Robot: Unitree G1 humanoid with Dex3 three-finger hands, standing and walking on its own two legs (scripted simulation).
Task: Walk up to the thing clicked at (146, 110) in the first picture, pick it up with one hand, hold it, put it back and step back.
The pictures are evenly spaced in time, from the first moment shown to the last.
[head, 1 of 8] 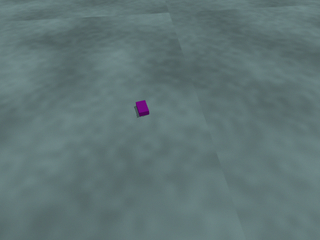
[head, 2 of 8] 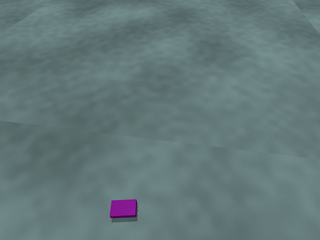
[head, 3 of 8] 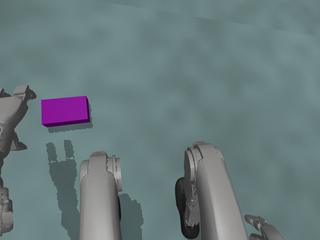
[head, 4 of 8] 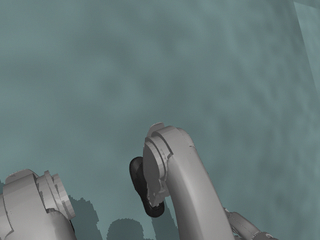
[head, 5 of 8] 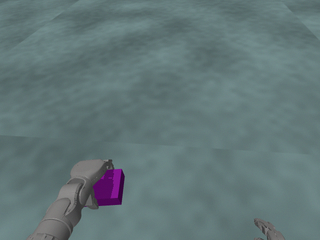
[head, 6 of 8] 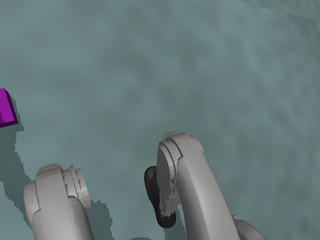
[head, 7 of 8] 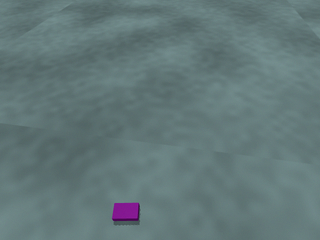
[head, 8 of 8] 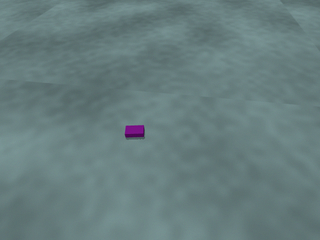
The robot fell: no
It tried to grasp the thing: yes
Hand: left
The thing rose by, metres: 0.69
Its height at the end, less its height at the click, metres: +0.00
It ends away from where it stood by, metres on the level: 0.01
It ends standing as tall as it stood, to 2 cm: yes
